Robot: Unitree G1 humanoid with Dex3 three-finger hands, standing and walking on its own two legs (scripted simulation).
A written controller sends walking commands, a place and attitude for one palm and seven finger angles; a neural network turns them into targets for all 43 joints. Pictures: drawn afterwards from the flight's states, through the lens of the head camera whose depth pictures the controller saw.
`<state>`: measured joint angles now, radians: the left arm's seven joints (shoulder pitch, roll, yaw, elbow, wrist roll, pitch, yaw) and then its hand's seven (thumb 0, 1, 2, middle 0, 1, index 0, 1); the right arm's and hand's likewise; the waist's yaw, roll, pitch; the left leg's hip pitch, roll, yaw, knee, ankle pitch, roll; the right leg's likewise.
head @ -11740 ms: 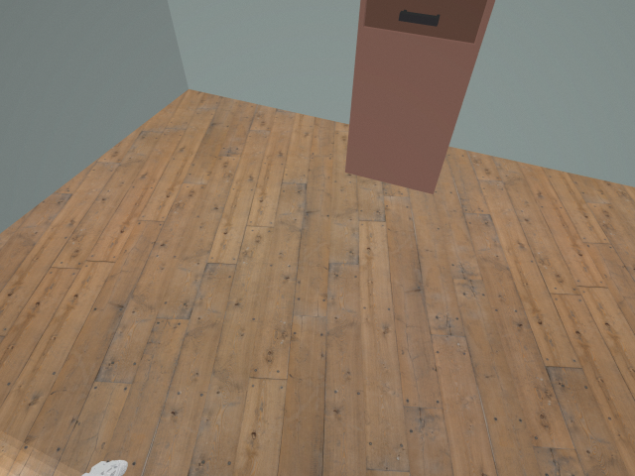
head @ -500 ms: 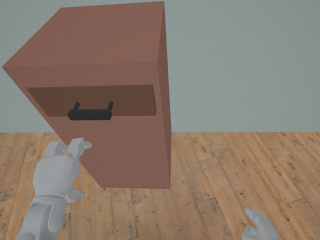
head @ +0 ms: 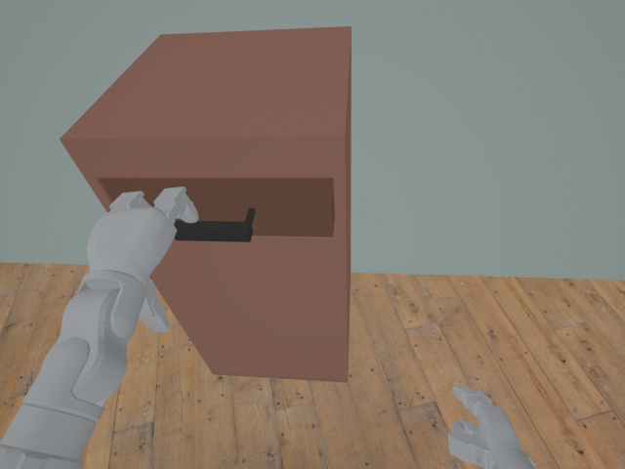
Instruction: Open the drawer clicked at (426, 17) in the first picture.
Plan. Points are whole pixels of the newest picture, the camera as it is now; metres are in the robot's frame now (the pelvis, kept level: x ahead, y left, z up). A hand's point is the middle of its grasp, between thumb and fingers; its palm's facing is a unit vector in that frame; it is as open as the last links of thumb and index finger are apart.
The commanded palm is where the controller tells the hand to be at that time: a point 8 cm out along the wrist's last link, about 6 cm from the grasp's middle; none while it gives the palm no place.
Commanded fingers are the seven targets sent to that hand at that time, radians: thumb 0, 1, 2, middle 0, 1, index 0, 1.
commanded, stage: raise the hand with hooked fingers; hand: left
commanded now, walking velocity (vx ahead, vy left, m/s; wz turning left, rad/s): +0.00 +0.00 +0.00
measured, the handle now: (216, 222) +0.49 +0.25 +0.01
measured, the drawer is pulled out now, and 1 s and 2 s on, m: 0.00 0.00 0.00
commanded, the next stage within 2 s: move the hooked fingers above the handle in 0.40 s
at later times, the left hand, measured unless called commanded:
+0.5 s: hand (136, 271) +0.29 +0.26 +0.13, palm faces +0.12 -0.08 -0.99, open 13.9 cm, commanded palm +0.26 +0.25 +0.18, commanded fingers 0.00 -0.50 0.30 -0.30 -1.20 -0.30 -1.20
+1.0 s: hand (165, 255) +0.34 +0.25 +0.10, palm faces +0.01 -0.06 -1.00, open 13.9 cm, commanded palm +0.32 +0.25 +0.16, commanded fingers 0.00 -0.50 0.30 -0.30 -1.20 -0.30 -1.20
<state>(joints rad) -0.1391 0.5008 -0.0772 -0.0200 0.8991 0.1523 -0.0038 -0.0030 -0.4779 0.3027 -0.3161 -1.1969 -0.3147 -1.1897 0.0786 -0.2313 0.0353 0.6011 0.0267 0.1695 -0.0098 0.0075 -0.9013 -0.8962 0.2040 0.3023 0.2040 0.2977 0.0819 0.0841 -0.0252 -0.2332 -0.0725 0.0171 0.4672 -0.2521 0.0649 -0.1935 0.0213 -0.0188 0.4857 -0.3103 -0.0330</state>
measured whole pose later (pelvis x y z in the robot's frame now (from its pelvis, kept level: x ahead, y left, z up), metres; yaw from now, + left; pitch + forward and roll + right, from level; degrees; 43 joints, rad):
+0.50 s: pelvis -0.02 +0.01 +0.00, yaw +0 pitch +1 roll +0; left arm -0.14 0.52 -0.04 -0.02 0.88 0.07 0.01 0.00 -0.49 0.30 -0.32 -1.21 -0.32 -1.20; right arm 0.14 -0.26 0.00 0.64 0.03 0.15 0.01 0.01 -0.90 -0.90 0.20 0.30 0.20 0.30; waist 0.09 0.09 0.00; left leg -0.25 -0.08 0.01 0.44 -0.20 0.08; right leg -0.21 0.01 -0.02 0.46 -0.27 -0.02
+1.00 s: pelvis -0.01 -0.01 +0.00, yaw +0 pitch +4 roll +0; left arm -0.30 0.54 -0.04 0.26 0.90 0.00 -0.01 0.00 -0.49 0.30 -0.32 -1.21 -0.31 -1.20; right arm 0.18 -0.27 0.00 0.63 0.04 0.16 -0.03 0.01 -0.90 -0.90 0.20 0.30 0.20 0.30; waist 0.05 0.07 -0.02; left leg -0.31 -0.06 0.01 0.48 -0.23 0.06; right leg -0.27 0.03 -0.02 0.49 -0.29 -0.04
